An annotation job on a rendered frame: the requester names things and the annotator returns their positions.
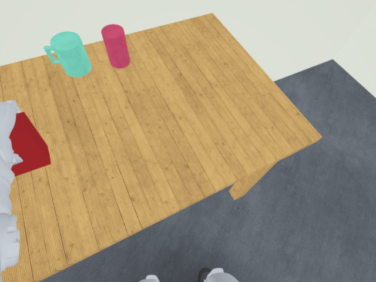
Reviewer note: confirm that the robot right foot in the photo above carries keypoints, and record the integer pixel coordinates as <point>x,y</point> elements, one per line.
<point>203,274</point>

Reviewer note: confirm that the robot left shin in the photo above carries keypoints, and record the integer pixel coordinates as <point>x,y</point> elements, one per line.
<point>152,277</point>

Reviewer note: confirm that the robot left upper arm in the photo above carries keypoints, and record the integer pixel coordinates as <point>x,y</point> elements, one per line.
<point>9,241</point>

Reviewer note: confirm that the left robot forearm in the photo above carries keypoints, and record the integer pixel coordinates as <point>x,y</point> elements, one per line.
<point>6,174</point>

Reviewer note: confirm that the left robot hand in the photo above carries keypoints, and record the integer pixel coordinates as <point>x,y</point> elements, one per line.
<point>8,111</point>

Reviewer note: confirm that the table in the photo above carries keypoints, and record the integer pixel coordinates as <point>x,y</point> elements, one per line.
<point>192,114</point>

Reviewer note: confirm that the sponge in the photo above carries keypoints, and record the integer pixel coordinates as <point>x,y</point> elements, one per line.
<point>29,145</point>

